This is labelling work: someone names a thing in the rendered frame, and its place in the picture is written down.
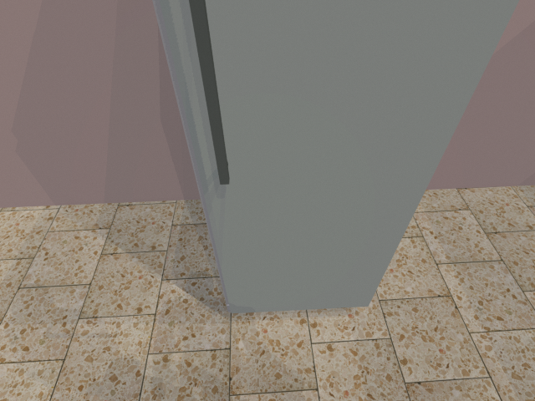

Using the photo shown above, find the fridge door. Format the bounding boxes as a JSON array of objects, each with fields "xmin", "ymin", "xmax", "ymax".
[{"xmin": 160, "ymin": 0, "xmax": 519, "ymax": 313}]

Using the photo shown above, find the handle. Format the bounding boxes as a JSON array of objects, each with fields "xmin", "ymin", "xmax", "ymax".
[{"xmin": 189, "ymin": 0, "xmax": 230, "ymax": 185}]

